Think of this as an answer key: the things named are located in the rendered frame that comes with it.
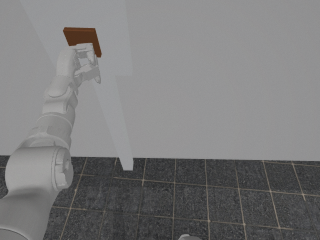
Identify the panel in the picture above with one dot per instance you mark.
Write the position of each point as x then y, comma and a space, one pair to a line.
109, 18

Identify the button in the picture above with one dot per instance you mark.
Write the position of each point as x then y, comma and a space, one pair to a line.
79, 35

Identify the left robot forearm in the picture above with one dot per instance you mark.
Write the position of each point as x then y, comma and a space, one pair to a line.
56, 119

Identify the left robot upper arm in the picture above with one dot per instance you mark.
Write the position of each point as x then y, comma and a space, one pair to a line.
35, 176

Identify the left robot hand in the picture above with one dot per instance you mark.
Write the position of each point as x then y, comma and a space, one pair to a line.
68, 63

